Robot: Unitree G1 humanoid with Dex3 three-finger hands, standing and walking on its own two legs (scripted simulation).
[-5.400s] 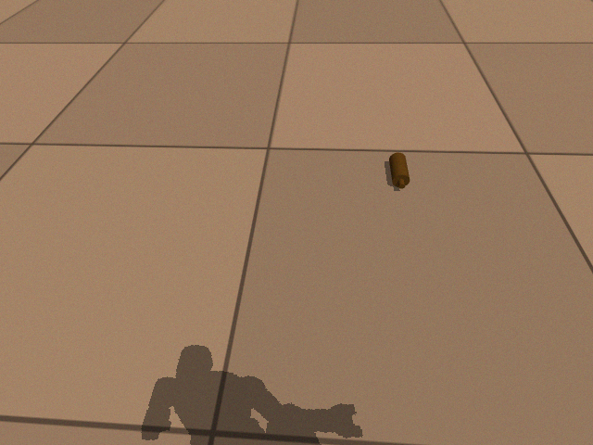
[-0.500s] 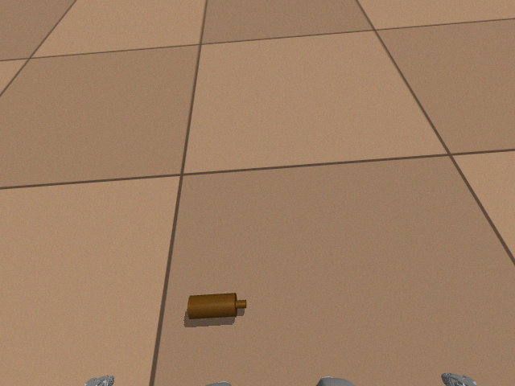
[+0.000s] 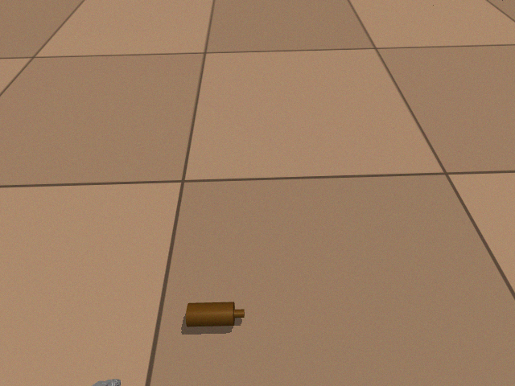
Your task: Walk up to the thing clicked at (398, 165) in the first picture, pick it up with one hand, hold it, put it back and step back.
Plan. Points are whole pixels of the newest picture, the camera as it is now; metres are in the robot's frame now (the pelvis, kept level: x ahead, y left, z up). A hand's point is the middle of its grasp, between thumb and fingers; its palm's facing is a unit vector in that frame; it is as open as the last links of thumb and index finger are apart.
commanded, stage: walk up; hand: left
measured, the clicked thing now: (216, 314) +0.47 +0.20 -0.73
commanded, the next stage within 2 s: stand in 0.38 s
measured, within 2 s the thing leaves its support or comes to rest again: neither
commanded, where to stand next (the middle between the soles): +0.08 -0.02 m, yaw +1 degrees
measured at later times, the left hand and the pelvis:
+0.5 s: hand out of the picture +0.09 +0.25 -0.15, palm faces +0.00 -0.95 -0.33, open 7.4 cm; pelvis +0.01 +0.00 +0.01, yaw +1 degrees
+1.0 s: hand out of the picture +0.11 +0.25 -0.15, palm faces -0.01 -0.94 -0.34, open 7.4 cm; pelvis +0.03 +0.00 +0.01, yaw +1 degrees
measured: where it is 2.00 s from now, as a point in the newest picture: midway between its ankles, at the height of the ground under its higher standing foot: outside the picture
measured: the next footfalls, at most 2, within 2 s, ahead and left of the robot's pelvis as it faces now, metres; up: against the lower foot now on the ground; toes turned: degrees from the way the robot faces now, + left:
none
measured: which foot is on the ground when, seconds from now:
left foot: down 0.00-1.00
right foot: down 0.00-1.00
